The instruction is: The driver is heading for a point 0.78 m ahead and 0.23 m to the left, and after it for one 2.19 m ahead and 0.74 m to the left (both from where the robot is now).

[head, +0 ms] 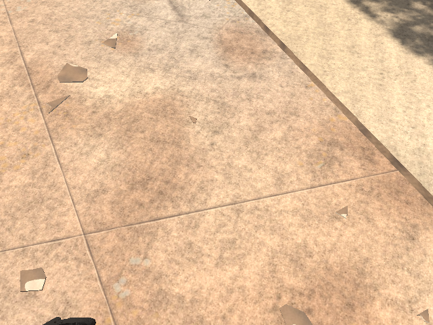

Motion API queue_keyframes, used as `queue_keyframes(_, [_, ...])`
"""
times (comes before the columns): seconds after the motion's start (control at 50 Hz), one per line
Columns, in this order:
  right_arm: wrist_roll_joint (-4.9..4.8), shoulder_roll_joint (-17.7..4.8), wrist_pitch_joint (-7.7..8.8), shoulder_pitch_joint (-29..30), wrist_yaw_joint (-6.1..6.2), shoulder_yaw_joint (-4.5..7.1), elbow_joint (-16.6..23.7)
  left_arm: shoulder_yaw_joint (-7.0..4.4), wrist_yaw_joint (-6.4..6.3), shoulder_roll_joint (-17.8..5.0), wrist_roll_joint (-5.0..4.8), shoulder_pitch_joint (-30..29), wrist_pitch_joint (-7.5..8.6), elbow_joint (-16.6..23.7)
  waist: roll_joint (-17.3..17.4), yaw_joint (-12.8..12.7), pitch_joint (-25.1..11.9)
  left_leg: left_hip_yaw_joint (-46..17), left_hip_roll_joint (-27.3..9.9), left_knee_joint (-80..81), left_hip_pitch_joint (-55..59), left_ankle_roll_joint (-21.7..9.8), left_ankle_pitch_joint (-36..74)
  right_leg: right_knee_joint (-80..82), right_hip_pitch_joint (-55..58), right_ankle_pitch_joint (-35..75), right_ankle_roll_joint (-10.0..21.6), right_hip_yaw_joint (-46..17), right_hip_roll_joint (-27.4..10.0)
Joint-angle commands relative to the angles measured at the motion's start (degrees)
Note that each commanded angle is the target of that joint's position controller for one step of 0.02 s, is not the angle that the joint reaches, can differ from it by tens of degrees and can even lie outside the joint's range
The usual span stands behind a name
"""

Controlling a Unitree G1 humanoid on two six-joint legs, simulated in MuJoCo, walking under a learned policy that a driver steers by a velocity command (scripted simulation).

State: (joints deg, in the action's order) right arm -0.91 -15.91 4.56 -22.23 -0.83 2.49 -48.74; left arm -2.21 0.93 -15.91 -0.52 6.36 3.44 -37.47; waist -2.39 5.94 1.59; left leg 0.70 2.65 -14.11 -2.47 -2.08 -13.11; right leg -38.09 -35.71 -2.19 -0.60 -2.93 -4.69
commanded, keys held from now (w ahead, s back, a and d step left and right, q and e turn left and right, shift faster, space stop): w+q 1.00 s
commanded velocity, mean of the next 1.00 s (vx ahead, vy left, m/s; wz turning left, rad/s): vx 0.50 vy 0.00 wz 0.46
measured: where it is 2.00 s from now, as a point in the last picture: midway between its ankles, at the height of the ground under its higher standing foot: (143, 251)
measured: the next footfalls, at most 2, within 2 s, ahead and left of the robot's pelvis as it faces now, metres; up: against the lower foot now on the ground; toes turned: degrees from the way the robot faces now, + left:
right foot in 0.14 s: +0.25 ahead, -0.15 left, +0.00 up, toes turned +3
left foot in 0.64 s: +0.47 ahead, +0.17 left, +0.00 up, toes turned +22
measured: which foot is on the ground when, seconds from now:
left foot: down 0.00-0.14, up 0.16-0.62, down 0.64-1.00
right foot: up 0.00-0.12, down 0.14-0.66, up 0.68-1.00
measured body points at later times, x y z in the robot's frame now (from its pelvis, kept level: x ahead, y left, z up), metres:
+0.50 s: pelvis +0.27 -0.03 +0.00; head +0.29 -0.02 +0.44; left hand +0.23 +0.26 -0.13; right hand +0.50 -0.24 -0.10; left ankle +0.40 +0.16 -0.69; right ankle +0.21 -0.15 -0.75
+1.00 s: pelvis +0.52 +0.10 +0.00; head +0.54 +0.13 +0.45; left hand +0.58 +0.43 -0.09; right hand +0.72 -0.12 -0.10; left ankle +0.44 +0.15 -0.75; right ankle +0.77 +0.03 -0.69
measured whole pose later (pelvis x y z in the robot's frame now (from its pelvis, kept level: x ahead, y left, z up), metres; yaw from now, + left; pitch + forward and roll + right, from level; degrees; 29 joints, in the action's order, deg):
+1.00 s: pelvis +0.52 +0.10 +0.00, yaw +31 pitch +2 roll +0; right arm -1.0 -16.5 2.3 -19.4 0.5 3.8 -40.8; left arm -2.8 0.7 -17.0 0.3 2.2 5.3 -41.0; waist -2.1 4.1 2.4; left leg -7.6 6.1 -20.3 -7.3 -4.7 -13.8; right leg -35.6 -36.4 1.7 -3.9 -6.0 -3.9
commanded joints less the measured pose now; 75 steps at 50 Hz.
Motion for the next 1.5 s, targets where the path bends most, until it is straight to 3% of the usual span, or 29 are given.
queue_keyframes(0.02, [-0.64, -10.2, 0.03, -0.7, 0.34, 2.16, 2.2, -0.49, 0.77, -2.7, -0.44, -7.5, 1.55, 5.9, 6.5, -0.5, 2.0, -9.7, -14.5, 4.1, -3.0, -9.0, 14.6, 5.6, 4.0, 3.4, 0.0, 1.5, 2.1])
queue_keyframes(0.08, [-0.81, -11.7, -1.02, -1.0, 0.86, 2.68, 1.5, -1.32, 1.29, -4.8, -0.52, -6.8, 2.31, 6.0, 7.4, -2.8, 1.5, -12.3, -16.3, 0.2, 0.0, -7.6, 17.3, 9.9, 8.5, -0.7, 1.5, 0.9, 3.2])
queue_keyframes(0.12, [-0.65, -11.2, -1.27, 0.0, 1.04, 2.39, 1.8, -3.19, 0.61, -8.2, -0.05, 3.4, 2.5, 3.0, 6.6, -8.8, -4.8, -9.7, -12.8, -11.2, -3.0, -5.1, 27.3, 13.0, 25.5, -0.9, 4.0, 2.3, 4.3])
queue_keyframes(0.14, [0.37, -8.1, -0.97, 1.2, 0.95, 1.18, 3.4, -4.36, -0.11, -11.6, 0.98, 13.2, 2.38, 1.6, 3.7, -13.4, -13.0, -7.5, -9.6, -25.9, -12.1, -2.8, 19.1, 10.3, 41.7, -0.4, 7.4, -4.6, -3.7])
queue_keyframes(0.16, [0.47, -1.4, -0.09, -5.6, 0.97, -0.85, 4.8, -5.53, -0.43, -16.7, 1.58, 18.1, 1.54, 0.5, -11.4, -11.6, -22.1, -2.1, -1.5, -46.6, -32.7, 1.2, -10.6, 12.6, 61.3, -7.2, 15.1, -27.0, -18.8])
queue_keyframes(0.18, [-0.92, -5.7, 0.49, -4.7, 0.97, 0.16, 4.1, -4.45, -0.36, -11.9, 1.18, 19.1, 1.16, 0.0, -11.1, -13.0, -22.8, -7.7, -2.4, -55.4, -38.9, 1.5, -20.1, 18.3, 58.5, -16.8, 16.6, -36.2, -19.7])
queue_keyframes(0.2, [-1.93, -9.5, 0.52, -0.1, 0.91, 1.5, 5.2, -3.43, -0.4, -9.1, 0.64, 15.6, 1.17, -0.2, -7.3, -12.5, -13.3, -7.9, -5.0, -58.0, -42.5, 1.3, -15.9, 19.9, 51.3, -18.2, 14.3, -28.0, -17.6])
queue_keyframes(0.24, [-0.98, -8.3, -0.15, 4.2, 1.06, 1.72, 6.0, -2.27, -0.13, -5.4, 0.66, 8.8, 1.47, -0.6, -4.2, -9.4, -4.9, -6.2, -8.5, -54.6, -40.1, 1.7, -8.1, 23.8, 38.3, -11.8, 12.1, -16.2, -12.8])
queue_keyframes(0.32, [-0.72, -4.2, -2.72, 3.5, 0.89, 1.58, 6.3, -2.67, -0.06, -4.8, 1.14, 4.3, 3.2, -2.4, -3.3, -5.3, -0.6, -6.4, -10.6, -50.3, -34.5, 2.9, -1.4, 30.1, 27.5, -0.3, 12.0, -4.2, -10.7])
queue_keyframes(0.56, [-0.24, -4.0, -2.75, 21.0, -2.51, 1.04, 14.6, -4.92, -1.37, -11.4, -0.73, 10.3, 0.97, -8.3, 0.4, -9.3, 4.1, 0.6, -7.8, -22.7, -35.2, -1.1, 9.4, 27.0, 39.4, 12.3, 8.5, 12.1, -12.3])
queue_keyframes(0.6, [-0.07, -5.9, -3.1, 18.3, -2.63, 2.09, 15.0, -5.39, -1.65, -13.2, -1.16, 9.9, 0.09, -8.4, -1.6, -6.8, 0.6, 4.1, -4.0, -22.5, -28.6, -3.4, 3.3, 18.7, 41.4, 31.1, 7.1, 13.9, -12.1])
queue_keyframes(0.64, [-0.43, -11.1, -3.6, 2.6, -1.71, 5.3, 11.2, -4.89, -2.04, -12.5, -1.24, 9.3, -0.67, -7.9, -0.2, 1.8, -8.1, 5.4, 1.1, -18.6, -5.7, -7.1, 4.8, -3.5, 33.8, 36.2, 4.0, 16.7, -8.6])
queue_keyframes(0.66, [-0.76, -17.1, -4.23, -4.0, -0.36, 7.21, 9.8, -3.39, -2.09, -8.2, 0.71, 11.5, -0.22, -6.2, 9.9, 2.5, -13.0, -13.1, -9.5, -16.6, 12.4, -12.4, 3.2, -23.6, 15.2, 10.1, 0.7, 17.3, -4.1])
queue_keyframes(0.68, [-0.85, -19.8, -3.41, -0.2, -0.56, 6.88, 12.1, -1.46, -1.46, -3.4, 1.23, 13.2, 1.61, -3.5, 18.6, -2.8, -20.3, -45.8, -21.0, -6.1, 23.9, -22.5, -8.2, -40.0, -3.3, -31.4, -1.7, 6.1, 7.6])
queue_keyframes(0.7, [-0.53, -14.4, -2.48, -0.3, -1.15, 5.21, 12.8, -2.6, -0.62, -9.0, -0.72, 7.1, 3.36, -2.8, 10.4, 1.1, -19.7, -45.3, -21.3, -1.8, 23.1, -20.0, -10.6, -42.2, -9.1, -29.6, -0.4, -2.7, 4.5])
queue_keyframes(0.72, [-0.08, -12.0, -1.72, 0.9, -1.2, 4.5, 12.4, -2.6, -0.27, -9.4, -2.07, 3.7, 4.31, -1.5, 8.5, 0.4, -12.3, -37.1, -19.5, -1.8, 16.6, -17.7, -7.5, -39.5, -11.1, -25.0, 1.1, -1.9, 2.3])
queue_keyframes(0.74, [-0.06, -10.8, -1.35, 4.4, -1.16, 4.13, 12.5, -2.41, -0.73, -8.5, -1.09, 3.6, 4.7, -1.9, 3.5, -2.5, -7.6, -30.7, -16.8, -1.9, 8.1, -15.7, -1.4, -33.9, -8.6, -20.7, 1.3, -1.8, -0.2])
queue_keyframes(0.82, [0.73, -8.6, -0.88, 9.5, -0.13, 3.36, 14.2, -2.89, -1.01, -7.8, 1.34, 5.8, 2.66, -3.0, 5.0, -6.9, -4.5, -21.3, -12.6, 1.1, -6.5, -15.2, 15.1, -23.3, 1.0, -14.1, -1.1, -1.3, -2.0])
queue_keyframes(0.96, [-0.2, -10.8, -1.49, 4.0, 1.77, 4.09, 11.6, -1.25, -0.29, -4.3, 0.79, -7.6, 2.54, 0.5, 6.6, -2.4, -0.7, -15.6, -7.8, 1.0, -12.5, -10.7, 8.9, 3.3, 5.8, 7.1, -3.8, 0.0, 3.1])
queue_keyframes(1.06, [-0.58, -10.1, -2.22, 1.4, 2.12, 4.17, 10.1, -2.21, 0.76, -7.3, 0.04, -9.2, 3.66, 1.6, 8.3, -2.7, -0.7, -23.0, -10.8, -5.6, -6.1, -9.3, 5.8, 9.9, 8.8, 2.9, -1.6, -2.6, 4.1])
queue_keyframes(1.12, [-0.1, -7.6, -2.87, 3.4, 2.2, 3.47, 10.9, -3.81, 0.13, -10.1, 1.3, 0.7, 4.48, -0.7, 9.3, -8.2, -5.3, -21.7, -6.3, -18.6, -5.7, -5.2, 16.2, 14.1, 22.9, 2.5, 2.4, -1.1, 3.1])
queue_keyframes(1.14, [1.01, -4.6, -2.89, 2.5, 2.33, 2.31, 12.3, -4.45, -0.18, -13.3, 2.64, 7.6, 4.62, -1.0, 3.1, -10.2, -14.2, -17.2, -2.6, -34.0, -11.5, -2.5, 8.1, 11.2, 37.1, 11.3, 6.0, -9.5, -6.6])
queue_keyframes(1.16, [-0.38, -1.5, -2.62, -7.5, 2.39, 1.4, 12.7, -5.23, 0.08, -16.6, 3.1, 10.6, 3.6, -2.8, -16.5, -5.8, -21.0, -11.1, 5.7, -52.1, -31.1, 2.0, -23.6, 13.6, 54.4, 14.4, 17.0, -33.4, -19.2])
queue_keyframes(1.18, [-0.5, -7.6, -2.7, -8.3, 2.64, 2.31, 11.0, -4.15, 0.59, -11.3, 1.03, 10.4, 3.2, -2.2, -10.8, -7.0, -19.6, -13.7, 1.8, -59.6, -36.0, 3.2, -24.0, 15.7, 52.6, 7.7, 16.9, -37.9, -19.7])
queue_keyframes(1.2, [-0.43, -10.3, -3.2, -2.1, 2.72, 3.15, 11.3, -3.04, 0.5, -7.8, 0.81, 7.7, 2.78, -1.4, -5.6, -8.6, -13.3, -13.0, 0.4, -61.9, -37.1, 4.0, -20.1, 15.8, 46.5, 10.5, 15.0, -28.5, -17.1])
queue_keyframes(1.26, [1.22, -7.2, -4.25, 4.3, 2.81, 2.62, 12.8, -0.88, 0.96, -3.9, 1.72, 1.7, 2.12, -2.8, -2.1, -5.2, -6.2, -9.6, -4.5, -51.8, -28.9, 4.9, -14.5, 17.4, 29.6, 27.1, 13.0, -13.5, -9.5])
queue_keyframes(1.34, [1.63, -2.6, -4.42, 5.3, 2.91, 0.99, 12.7, -1.73, 0.75, -7.5, 0.89, -0.5, 1.22, -4.9, -5.4, -3.9, -8.4, -4.4, -3.7, -30.6, -17.1, 6.7, -9.1, 18.1, 24.8, 36.4, 13.7, -8.1, -5.7])
queue_keyframes(1.42, [0.87, -5.7, -5.47, 9.5, 3.24, 1.81, 13.1, -3.18, 0.18, -11.8, -0.53, 0.9, -0.86, -5.5, -5.0, -5.7, -8.4, -4.0, -1.8, -22.7, -13.5, 5.8, -1.7, 18.9, 24.4, 19.1, 13.4, -11.8, -6.3])
queue_keyframes(1.5, [1.47, -6.2, -5.09, 11.5, 3.2, 2.38, 14.1, -2.74, -0.83, -9.8, -1.64, 0.1, -2.59, -5.6, -4.1, -4.2, -4.7, -4.9, -2.3, -9.0, -6.3, 2.3, 5.9, 16.4, 18.7, -0.9, 9.4, -15.7, -2.9])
